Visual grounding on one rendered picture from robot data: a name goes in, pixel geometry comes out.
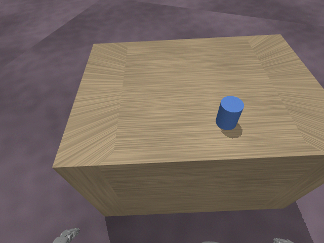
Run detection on left robot hand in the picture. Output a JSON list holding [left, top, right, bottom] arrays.
[[53, 228, 79, 243]]

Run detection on can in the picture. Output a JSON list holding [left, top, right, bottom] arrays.
[[216, 96, 244, 130]]

